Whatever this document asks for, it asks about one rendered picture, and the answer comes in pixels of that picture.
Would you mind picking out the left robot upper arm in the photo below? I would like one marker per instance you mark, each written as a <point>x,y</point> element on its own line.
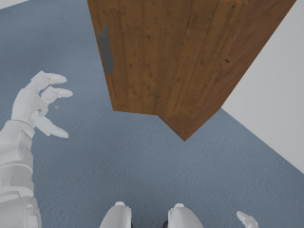
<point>22,212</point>

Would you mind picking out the robot left forearm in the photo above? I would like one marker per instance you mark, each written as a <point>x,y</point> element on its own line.
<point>16,160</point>

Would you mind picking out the robot right hand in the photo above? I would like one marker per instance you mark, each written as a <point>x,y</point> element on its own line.
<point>249,222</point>

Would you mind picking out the cupboard door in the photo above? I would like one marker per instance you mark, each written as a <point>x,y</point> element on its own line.
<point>165,52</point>

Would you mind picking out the handle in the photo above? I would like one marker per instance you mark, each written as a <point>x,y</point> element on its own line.
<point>105,50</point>

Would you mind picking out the robot left hand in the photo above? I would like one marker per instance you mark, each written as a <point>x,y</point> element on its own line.
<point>28,102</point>

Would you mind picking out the robot left shin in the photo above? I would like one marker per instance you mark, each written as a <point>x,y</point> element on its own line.
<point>119,203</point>

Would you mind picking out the right robot thigh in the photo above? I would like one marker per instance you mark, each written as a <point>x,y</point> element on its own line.
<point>182,217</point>

